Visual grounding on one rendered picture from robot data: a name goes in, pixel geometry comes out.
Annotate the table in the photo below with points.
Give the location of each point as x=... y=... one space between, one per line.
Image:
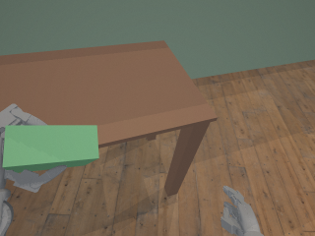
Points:
x=128 y=91

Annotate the robot left forearm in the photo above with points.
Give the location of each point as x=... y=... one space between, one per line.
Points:
x=6 y=211

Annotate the left robot hand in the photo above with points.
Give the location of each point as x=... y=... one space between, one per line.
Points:
x=28 y=180

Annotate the sponge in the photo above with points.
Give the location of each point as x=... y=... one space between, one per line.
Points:
x=42 y=147

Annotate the right robot hand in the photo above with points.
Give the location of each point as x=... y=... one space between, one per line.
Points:
x=240 y=218

